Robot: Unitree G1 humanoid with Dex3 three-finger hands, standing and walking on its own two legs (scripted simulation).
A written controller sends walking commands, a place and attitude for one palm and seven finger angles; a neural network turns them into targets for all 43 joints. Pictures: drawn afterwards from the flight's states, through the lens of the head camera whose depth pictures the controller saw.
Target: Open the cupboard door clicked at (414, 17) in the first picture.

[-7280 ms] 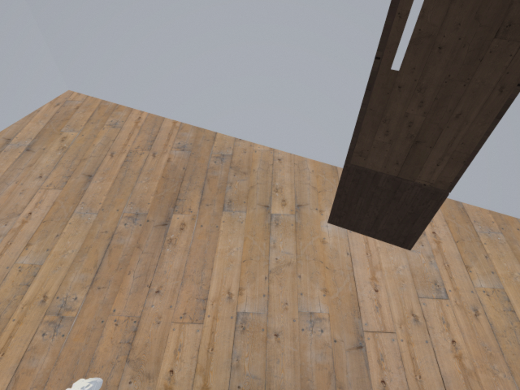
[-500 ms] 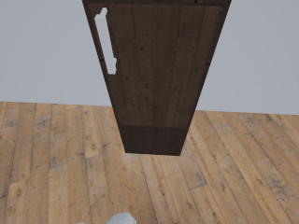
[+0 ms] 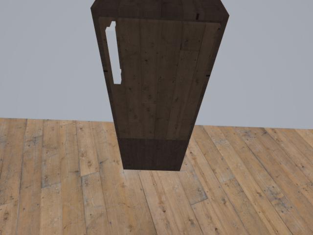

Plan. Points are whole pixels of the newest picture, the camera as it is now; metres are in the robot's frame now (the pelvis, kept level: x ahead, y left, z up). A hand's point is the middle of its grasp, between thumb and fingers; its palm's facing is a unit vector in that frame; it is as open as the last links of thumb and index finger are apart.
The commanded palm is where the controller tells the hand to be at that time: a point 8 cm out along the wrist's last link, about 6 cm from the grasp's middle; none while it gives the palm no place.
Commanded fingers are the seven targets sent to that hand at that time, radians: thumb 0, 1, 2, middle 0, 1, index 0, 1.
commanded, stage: come to a stop and stand still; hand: left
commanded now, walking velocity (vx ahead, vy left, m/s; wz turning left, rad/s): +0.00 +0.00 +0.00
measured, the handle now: (115, 54) +0.58 +0.16 +0.15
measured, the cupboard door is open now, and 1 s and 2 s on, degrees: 0 0 0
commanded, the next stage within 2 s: look again from close up in 1.02 s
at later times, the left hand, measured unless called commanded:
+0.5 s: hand out of the picture -0.02 +0.10 -0.18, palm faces +0.07 -0.99 -0.14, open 7.4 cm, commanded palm none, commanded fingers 0.00 0.90 0.90 -0.20 -0.30 -0.20 -0.30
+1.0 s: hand out of the picture +0.03 +0.13 -0.18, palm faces +0.07 -0.98 -0.19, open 7.4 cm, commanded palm none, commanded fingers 0.00 0.90 0.90 -0.20 -0.30 -0.20 -0.30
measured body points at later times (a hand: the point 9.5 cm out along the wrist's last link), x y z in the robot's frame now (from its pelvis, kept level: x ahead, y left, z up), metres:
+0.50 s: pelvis +0.01 -0.05 -0.01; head +0.02 -0.05 +0.44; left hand -0.02 +0.15 -0.17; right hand -0.06 -0.25 -0.17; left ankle +0.04 +0.11 -0.74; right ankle -0.04 -0.14 -0.74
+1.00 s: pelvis +0.04 -0.04 -0.01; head +0.05 -0.04 +0.44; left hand +0.02 +0.18 -0.17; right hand +0.05 -0.27 -0.17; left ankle +0.04 +0.11 -0.74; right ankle -0.04 -0.14 -0.74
